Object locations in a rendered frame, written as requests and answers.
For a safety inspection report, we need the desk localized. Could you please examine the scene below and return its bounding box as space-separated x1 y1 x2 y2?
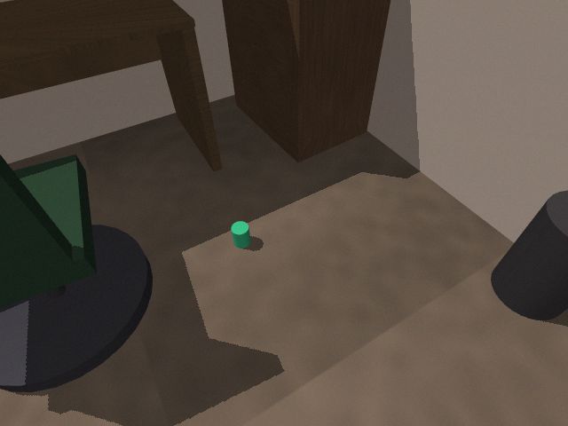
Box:
0 0 222 171

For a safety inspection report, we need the office chair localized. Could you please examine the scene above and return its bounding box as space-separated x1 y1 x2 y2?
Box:
0 154 153 392

